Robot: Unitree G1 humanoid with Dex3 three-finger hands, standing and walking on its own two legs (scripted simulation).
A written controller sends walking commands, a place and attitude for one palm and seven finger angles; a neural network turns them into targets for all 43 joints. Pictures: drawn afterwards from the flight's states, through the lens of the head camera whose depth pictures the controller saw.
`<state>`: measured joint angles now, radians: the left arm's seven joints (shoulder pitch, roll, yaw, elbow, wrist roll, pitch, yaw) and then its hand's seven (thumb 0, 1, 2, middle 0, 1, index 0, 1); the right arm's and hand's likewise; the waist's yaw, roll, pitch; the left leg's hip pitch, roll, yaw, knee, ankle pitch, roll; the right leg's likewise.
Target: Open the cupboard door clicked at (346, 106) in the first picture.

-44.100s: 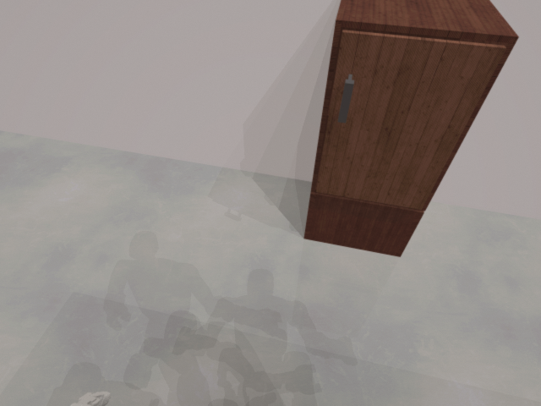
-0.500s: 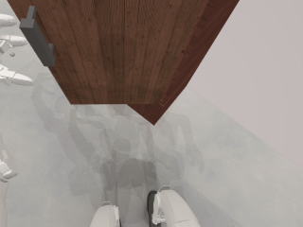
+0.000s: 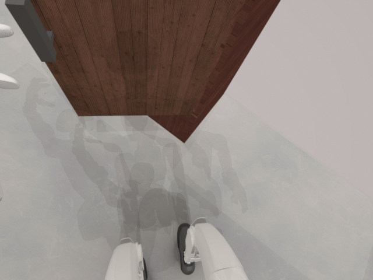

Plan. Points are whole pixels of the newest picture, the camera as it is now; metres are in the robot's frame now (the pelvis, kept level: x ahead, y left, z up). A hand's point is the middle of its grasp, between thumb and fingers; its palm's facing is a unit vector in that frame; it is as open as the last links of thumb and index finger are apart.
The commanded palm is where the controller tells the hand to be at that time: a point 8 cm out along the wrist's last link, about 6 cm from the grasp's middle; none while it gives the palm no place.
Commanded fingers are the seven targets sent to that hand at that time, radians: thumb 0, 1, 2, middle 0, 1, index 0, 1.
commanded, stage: move the hooked fingers beside the handle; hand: left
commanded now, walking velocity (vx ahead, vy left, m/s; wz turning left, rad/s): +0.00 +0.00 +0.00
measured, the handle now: (36, 22) +0.58 +0.21 +0.08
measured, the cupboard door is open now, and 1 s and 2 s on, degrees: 42 42 42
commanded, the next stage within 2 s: slide the fingers in behind the handle in 1.34 s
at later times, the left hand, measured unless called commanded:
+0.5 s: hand out of the picture +0.55 +0.27 +0.08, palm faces -0.04 -1.00 -0.02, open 14.0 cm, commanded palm +0.53 +0.31 +0.08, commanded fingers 0.00 -0.50 0.30 -0.30 -1.20 -0.30 -1.20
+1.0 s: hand out of the picture +0.53 +0.26 +0.08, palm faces -0.04 -1.00 -0.02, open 14.0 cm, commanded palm +0.52 +0.31 +0.08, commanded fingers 0.00 -0.50 0.30 -0.30 -1.20 -0.30 -1.20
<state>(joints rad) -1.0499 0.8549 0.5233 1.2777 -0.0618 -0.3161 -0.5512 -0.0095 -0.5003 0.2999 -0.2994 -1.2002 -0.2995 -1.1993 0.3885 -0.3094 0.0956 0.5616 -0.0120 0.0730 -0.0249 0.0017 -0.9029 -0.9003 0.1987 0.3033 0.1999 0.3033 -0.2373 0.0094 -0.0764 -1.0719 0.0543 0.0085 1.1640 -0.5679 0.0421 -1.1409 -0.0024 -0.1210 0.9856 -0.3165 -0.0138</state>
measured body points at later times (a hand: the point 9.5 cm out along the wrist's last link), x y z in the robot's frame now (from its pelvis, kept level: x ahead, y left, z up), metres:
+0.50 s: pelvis +0.02 +0.01 +0.01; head +0.20 +0.05 +0.42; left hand +0.55 +0.32 +0.08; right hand +0.01 -0.25 -0.08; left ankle -0.02 +0.09 -0.65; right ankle +0.07 -0.12 -0.65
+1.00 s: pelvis +0.02 +0.00 +0.01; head +0.19 +0.03 +0.43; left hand +0.52 +0.32 +0.09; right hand +0.05 -0.28 -0.08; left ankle -0.02 +0.09 -0.65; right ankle +0.07 -0.12 -0.65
